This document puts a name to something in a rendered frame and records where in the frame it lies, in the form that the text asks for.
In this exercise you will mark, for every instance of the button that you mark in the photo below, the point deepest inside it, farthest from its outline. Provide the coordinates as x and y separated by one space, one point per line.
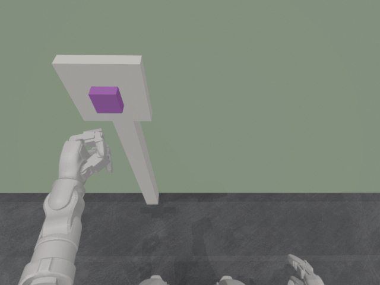
106 99

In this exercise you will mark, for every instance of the robot right shin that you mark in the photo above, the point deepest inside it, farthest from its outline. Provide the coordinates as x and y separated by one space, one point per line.
226 277

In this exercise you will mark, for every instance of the robot left shin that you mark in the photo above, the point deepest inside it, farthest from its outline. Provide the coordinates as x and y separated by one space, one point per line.
156 276

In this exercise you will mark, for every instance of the left robot forearm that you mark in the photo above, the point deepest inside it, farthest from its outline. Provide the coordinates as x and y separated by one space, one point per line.
54 255

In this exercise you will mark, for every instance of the robot right hand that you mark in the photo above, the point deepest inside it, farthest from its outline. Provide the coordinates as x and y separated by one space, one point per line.
304 270

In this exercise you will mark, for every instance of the robot shin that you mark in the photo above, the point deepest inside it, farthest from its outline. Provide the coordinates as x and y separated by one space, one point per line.
156 276
226 277

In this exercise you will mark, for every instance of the panel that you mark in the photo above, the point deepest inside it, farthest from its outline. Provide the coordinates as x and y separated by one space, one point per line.
79 73

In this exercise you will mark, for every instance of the robot left hand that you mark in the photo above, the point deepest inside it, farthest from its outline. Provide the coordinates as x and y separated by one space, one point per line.
77 163

